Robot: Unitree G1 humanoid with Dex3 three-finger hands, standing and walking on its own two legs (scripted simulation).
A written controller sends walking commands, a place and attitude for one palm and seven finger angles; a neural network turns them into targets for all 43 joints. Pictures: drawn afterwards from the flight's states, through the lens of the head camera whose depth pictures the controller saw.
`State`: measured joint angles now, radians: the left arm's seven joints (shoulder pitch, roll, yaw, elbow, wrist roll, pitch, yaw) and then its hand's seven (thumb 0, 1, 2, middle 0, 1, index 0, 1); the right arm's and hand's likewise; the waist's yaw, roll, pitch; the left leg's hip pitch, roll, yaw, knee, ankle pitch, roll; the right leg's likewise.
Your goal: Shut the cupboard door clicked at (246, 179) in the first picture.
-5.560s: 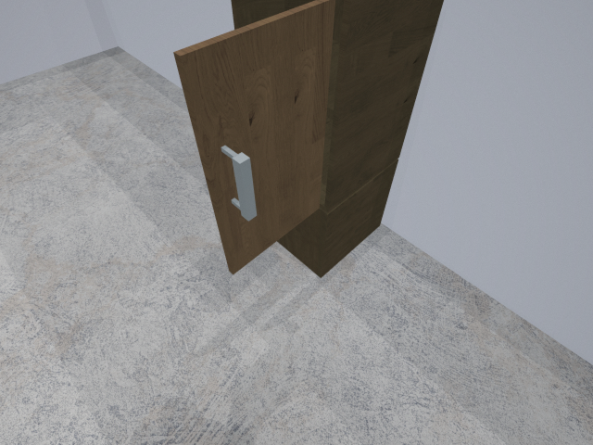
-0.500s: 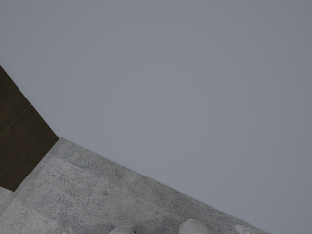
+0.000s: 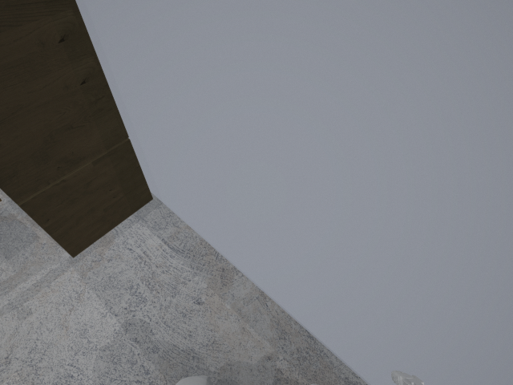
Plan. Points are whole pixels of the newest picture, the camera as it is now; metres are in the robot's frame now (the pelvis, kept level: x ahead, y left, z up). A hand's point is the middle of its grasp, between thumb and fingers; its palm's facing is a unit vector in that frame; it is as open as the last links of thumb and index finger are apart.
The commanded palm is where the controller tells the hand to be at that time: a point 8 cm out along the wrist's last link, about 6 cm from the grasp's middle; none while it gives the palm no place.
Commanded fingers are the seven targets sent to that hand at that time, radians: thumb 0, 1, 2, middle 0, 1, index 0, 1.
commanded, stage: turn to face it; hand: left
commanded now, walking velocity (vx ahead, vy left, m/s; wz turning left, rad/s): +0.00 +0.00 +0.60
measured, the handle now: out of the picture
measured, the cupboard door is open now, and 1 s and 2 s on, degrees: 91 91 91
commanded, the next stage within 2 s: take the last steps up to it in 1.34 s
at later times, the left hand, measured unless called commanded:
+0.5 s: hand out of the picture +0.01 +0.18 -0.15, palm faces +0.31 -0.92 -0.24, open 7.4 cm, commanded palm none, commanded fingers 0.00 0.90 0.90 -0.20 -0.30 -0.20 -0.30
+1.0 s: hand out of the picture -0.02 +0.18 -0.14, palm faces +0.56 -0.78 -0.28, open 7.4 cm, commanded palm none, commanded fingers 0.00 0.90 0.90 -0.20 -0.30 -0.20 -0.30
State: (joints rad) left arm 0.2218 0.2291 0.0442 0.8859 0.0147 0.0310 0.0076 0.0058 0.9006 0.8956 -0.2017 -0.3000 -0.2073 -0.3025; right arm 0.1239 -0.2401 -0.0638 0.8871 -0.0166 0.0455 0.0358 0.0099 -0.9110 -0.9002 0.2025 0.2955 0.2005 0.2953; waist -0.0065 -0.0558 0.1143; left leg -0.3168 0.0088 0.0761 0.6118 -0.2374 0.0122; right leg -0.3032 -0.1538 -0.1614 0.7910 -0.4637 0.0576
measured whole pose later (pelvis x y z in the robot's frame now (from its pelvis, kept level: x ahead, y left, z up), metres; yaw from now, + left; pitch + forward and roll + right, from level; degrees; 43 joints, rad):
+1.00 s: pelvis +0.01 -0.05 +0.01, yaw +36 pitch +0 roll +0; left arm 0.18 0.22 0.04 0.86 0.03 0.02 0.02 0.01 0.91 0.90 -0.20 -0.30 -0.20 -0.30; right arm 0.16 -0.25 -0.09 0.92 -0.02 0.09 0.03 0.01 -0.91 -0.90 0.21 0.30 0.20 0.30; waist -0.02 0.03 0.10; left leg -0.48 -0.02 -0.03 1.04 -0.47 -0.04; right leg -0.24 -0.07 -0.08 0.57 -0.32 0.02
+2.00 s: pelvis +0.02 +0.07 +0.00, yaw +54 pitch -1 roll +1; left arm 0.40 0.20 0.05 1.10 0.02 0.01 0.00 0.01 0.90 0.90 -0.20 -0.30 -0.20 -0.30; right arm 0.12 -0.20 -0.04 0.94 -0.03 -0.03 0.02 0.01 -0.91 -0.90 0.20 0.30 0.20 0.30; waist 0.05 -0.05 0.09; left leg -0.37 0.04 0.12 0.64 -0.24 0.03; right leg -0.25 -0.16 -0.06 0.97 -0.52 0.03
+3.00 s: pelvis +0.16 +0.38 +0.02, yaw +52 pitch +0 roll +0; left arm 0.25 0.16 0.04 1.04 0.03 -0.01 0.00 0.01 0.91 0.90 -0.19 -0.30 -0.20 -0.30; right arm 0.20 -0.17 -0.03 1.01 -0.03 -0.04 -0.02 -0.01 -0.95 -0.90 0.21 0.30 0.20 0.30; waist 0.02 -0.02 0.04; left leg -0.27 0.01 0.16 0.46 -0.18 0.06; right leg -0.43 -0.07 -0.08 0.86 -0.37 -0.02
